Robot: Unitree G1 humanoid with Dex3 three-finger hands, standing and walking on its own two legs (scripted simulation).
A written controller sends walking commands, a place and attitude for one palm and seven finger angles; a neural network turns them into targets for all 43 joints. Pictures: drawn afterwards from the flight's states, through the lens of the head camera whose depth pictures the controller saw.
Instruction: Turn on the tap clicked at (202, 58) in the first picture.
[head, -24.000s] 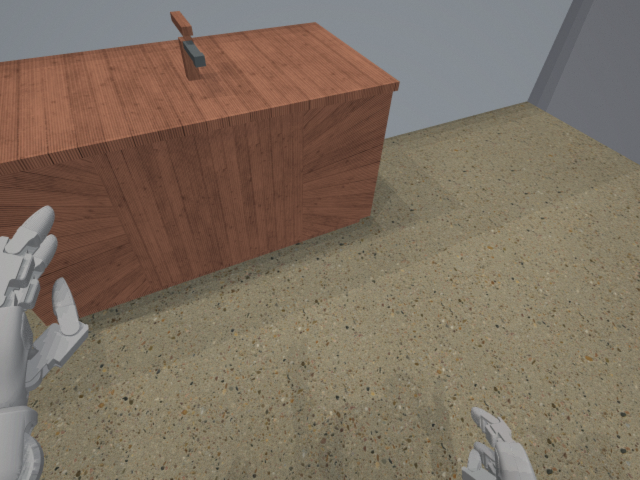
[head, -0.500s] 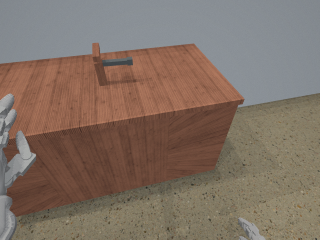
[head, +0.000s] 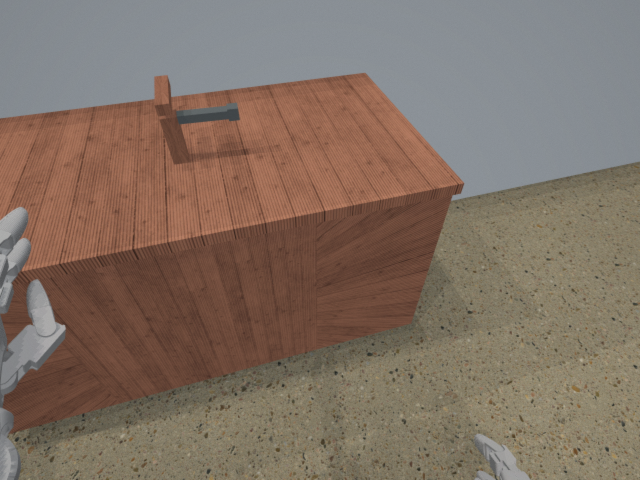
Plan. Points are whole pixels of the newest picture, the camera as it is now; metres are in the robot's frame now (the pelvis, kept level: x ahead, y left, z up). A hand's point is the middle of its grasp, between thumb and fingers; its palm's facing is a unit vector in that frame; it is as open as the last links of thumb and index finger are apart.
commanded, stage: stand and check the lever's angle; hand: left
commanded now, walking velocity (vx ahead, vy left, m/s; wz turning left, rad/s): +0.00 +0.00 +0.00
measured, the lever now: (233, 111) +0.84 +0.23 +0.05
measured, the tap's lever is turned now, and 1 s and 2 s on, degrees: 86 86 86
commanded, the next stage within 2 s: stand and wait in 0.12 s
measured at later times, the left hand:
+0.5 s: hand (100, 300) +0.25 +0.23 +0.16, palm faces +0.39 -0.86 -0.33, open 7.4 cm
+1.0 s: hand (70, 302) +0.24 +0.25 +0.17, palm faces +0.39 -0.85 -0.34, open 7.4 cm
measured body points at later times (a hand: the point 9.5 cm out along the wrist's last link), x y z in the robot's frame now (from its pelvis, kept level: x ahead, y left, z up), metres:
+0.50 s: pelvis +0.04 -0.01 +0.01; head +0.04 -0.01 +0.46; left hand +0.22 +0.28 +0.18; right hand +0.23 -0.24 -0.06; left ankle +0.01 +0.12 -0.73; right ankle +0.05 -0.11 -0.73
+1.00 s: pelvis +0.02 +0.01 +0.02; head +0.03 +0.02 +0.46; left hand +0.21 +0.30 +0.19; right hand +0.19 -0.22 -0.07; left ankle +0.01 +0.12 -0.73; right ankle +0.05 -0.11 -0.73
